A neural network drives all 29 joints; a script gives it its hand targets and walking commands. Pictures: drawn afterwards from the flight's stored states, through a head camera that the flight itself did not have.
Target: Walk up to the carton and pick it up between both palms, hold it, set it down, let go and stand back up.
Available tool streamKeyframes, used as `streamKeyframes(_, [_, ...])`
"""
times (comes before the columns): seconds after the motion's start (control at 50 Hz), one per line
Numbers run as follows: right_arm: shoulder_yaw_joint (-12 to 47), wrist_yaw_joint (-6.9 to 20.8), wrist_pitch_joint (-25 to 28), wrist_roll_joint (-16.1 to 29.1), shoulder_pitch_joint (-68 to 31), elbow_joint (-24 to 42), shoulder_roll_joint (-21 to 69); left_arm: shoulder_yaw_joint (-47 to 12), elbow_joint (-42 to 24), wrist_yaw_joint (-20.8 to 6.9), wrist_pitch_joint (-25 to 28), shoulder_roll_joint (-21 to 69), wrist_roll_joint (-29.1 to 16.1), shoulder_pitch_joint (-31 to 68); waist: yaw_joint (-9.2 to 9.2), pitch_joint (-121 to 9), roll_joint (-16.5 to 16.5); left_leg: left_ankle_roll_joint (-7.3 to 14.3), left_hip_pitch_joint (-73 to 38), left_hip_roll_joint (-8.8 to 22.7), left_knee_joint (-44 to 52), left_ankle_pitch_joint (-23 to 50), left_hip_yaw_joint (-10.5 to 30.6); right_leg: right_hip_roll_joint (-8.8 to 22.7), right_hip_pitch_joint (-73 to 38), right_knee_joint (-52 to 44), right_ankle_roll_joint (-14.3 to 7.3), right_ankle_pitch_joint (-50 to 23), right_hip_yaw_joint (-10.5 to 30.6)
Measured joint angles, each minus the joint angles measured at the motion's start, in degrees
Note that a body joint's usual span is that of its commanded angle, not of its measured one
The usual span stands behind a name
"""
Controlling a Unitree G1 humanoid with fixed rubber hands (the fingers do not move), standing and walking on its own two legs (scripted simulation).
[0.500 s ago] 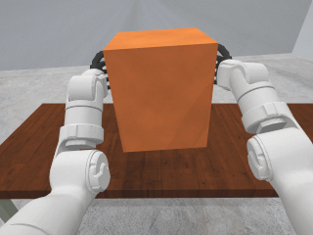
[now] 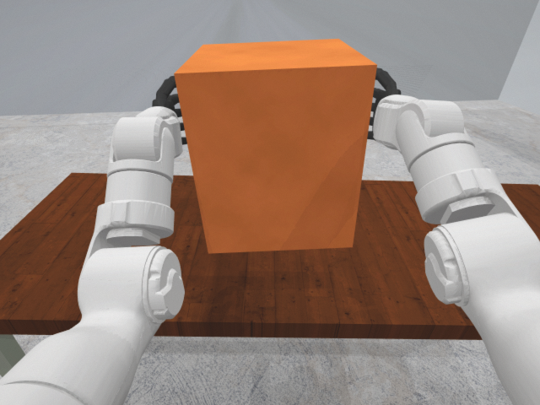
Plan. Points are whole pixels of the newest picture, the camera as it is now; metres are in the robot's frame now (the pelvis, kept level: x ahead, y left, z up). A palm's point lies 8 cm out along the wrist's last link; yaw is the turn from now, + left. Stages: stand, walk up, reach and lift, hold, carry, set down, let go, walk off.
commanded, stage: hold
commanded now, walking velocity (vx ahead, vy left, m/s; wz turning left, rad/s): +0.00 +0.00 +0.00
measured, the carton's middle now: (275, 142) +0.39 +0.00 +0.28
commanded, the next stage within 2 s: none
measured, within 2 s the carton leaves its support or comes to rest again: neither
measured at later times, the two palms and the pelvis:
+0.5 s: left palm (165, 124) +0.38 +0.16 +0.31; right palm (380, 119) +0.37 -0.14 +0.32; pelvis +0.00 +0.00 +0.00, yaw +0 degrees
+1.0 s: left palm (172, 128) +0.38 +0.15 +0.30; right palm (385, 123) +0.37 -0.15 +0.32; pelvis +0.01 +0.00 +0.00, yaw +0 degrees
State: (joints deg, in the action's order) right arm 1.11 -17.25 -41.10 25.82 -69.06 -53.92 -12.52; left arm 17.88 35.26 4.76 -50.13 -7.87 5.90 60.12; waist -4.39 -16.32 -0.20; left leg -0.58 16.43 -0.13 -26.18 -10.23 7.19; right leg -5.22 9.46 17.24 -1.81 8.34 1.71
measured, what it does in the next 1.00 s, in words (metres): stands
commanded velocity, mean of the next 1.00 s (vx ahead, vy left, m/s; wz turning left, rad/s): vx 0.00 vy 0.00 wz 0.00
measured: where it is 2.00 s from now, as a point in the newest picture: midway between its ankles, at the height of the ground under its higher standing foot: outside the picture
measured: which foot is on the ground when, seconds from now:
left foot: down 0.00-1.00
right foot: down 0.00-1.00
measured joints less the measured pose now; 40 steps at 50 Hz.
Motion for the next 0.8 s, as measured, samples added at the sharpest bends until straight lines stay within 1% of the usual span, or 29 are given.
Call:
streamKeyframes(0.16, [1.0,0.1,0.3,0.2,-0.4,-1.2,-0.1,1.3,1.9,-0.1,0.7,0.2,0.4,0.8,0.53,0.3,-0.5,0.0,-0.5,0.1,0.2,0.0,-0.3,-0.1,-0.4,-0.2,0.0,-0.1,0.3])
streamKeyframes(0.26, [0.8,0.2,0.6,-0.1,-0.2,-1.4,0.2,0.6,2.1,-0.2,0.9,-0.2,0.1,0.6,0.48,0.6,-0.8,0.0,-0.7,0.0,0.2,0.0,0.0,0.0,-0.8,-0.3,0.0,0.0,0.1])
streamKeyframes(0.36, [1.7,0.1,0.4,-0.1,0.6,0.4,0.0,-0.2,1.6,-0.1,1.2,-0.6,-0.5,0.3,0.60,0.2,-1.1,0.0,0.0,0.0,0.0,-0.1,0.1,-0.1,-0.3,-0.4,0.0,-0.1,-0.1])
streamKeyframes(0.42, [1.5,0.1,0.2,-0.2,0.7,0.5,0.0,0.4,1.8,-0.1,1.2,-0.4,-0.3,0.5,0.68,0.6,-0.9,0.0,-0.5,0.0,0.4,0.0,0.1,0.0,-0.6,-0.6,0.0,-0.1,0.0])
streamKeyframes(0.48, [2.2,-0.4,0.0,0.3,1.2,1.5,0.0,-0.2,0.6,-0.1,0.9,-0.6,-0.8,-0.3,0.47,0.2,-0.8,0.0,-0.2,0.0,0.3,-0.1,0.2,0.0,-0.4,-0.7,0.0,0.0,-0.1])
streamKeyframes(0.58, [2.2,-0.5,-0.1,0.8,1.4,1.8,-0.1,0.4,-0.1,-0.1,0.4,-0.1,-0.1,-0.3,0.32,1.0,-0.4,0.0,-0.9,0.0,0.2,-0.5,0.2,0.0,-1.3,-1.0,0.0,0.1,-0.1])
streamKeyframes(0.72, [2.4,-0.6,-0.4,1.6,2.7,3.8,-0.4,-1.5,-3.5,0.1,-0.7,0.1,-0.2,-2.5,-0.53,0.8,-0.5,0.1,-0.4,-0.1,-0.5,-0.9,0.5,0.0,-1.3,-1.0,0.1,0.3,-0.3])
streamKeyframes(0.8, [3.1,-0.6,-0.7,2.3,3.1,4.3,-0.8,-0.9,-4.3,0.1,-1.2,0.8,0.4,-2.8,-0.57,1.2,-0.6,0.3,-0.9,0.0,-0.5,-1.1,0.1,0.0,-1.6,-1.0,0.2,0.4,0.1])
